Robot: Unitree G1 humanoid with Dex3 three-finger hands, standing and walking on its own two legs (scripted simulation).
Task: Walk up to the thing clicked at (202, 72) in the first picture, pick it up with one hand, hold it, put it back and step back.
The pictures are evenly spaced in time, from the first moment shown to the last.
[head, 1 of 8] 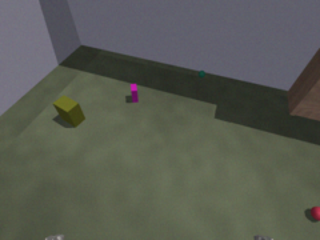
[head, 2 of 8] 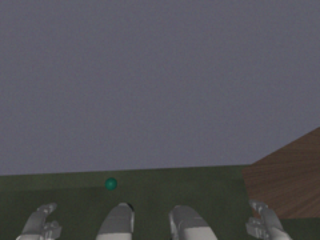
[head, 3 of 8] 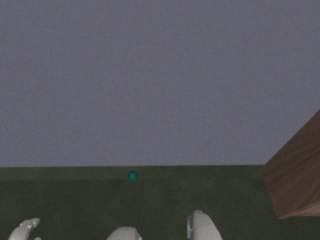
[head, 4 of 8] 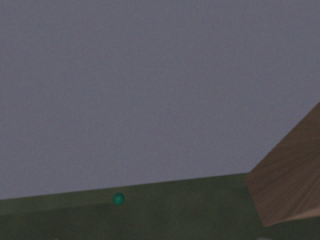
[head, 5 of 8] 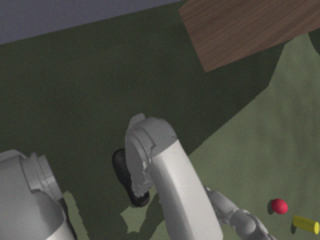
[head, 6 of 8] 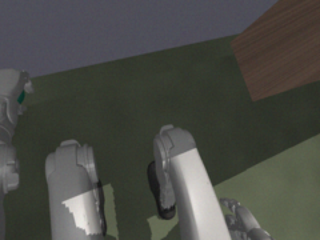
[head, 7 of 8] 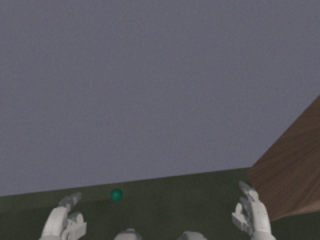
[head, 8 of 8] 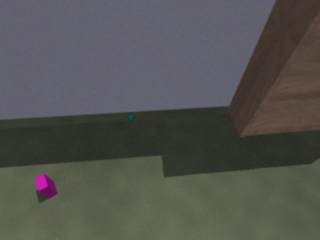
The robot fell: no
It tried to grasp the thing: yes
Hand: left
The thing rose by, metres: 0.69
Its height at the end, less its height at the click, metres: +0.00
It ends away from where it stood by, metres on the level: 0.01
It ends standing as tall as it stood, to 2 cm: yes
